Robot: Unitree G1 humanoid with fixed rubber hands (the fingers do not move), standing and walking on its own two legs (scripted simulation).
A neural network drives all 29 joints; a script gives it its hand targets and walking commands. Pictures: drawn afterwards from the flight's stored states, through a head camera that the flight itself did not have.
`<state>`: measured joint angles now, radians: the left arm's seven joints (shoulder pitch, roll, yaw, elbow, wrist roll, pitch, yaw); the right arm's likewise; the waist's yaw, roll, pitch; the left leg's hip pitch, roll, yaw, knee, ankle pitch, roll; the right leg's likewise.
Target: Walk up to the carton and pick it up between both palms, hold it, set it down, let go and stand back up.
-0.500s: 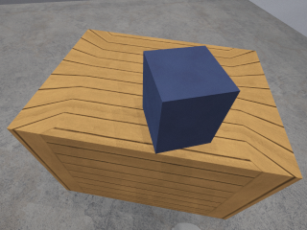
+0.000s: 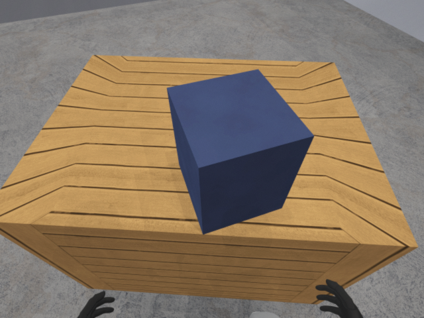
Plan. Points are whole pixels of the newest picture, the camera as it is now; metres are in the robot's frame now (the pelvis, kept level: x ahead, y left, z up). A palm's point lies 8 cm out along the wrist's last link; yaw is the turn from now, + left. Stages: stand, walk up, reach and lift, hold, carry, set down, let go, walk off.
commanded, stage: walk up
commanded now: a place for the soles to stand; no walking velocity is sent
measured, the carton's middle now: (229, 153) +0.42 -0.02 +0.04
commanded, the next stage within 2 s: none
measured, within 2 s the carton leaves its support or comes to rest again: neither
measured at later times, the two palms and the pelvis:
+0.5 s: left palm (90, 313) +0.14 +0.25 -0.10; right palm out of the picture +0.07 -0.27 -0.11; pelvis +0.00 +0.00 -0.01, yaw -7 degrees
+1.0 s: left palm (92, 316) +0.13 +0.25 -0.10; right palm out of the picture +0.02 -0.27 -0.12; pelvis -0.01 +0.00 -0.01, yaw -10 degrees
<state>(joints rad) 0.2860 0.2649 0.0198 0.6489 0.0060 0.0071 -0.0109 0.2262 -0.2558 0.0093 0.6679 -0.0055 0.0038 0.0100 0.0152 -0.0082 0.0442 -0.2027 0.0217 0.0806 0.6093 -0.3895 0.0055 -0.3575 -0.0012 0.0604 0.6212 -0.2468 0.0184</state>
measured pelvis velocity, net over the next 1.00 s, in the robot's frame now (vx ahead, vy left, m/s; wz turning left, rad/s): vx -0.01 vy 0.00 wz -0.18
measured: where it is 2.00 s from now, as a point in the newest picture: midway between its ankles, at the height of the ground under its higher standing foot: outside the picture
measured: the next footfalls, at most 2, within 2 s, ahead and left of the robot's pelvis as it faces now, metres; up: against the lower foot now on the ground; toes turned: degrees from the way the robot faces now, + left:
none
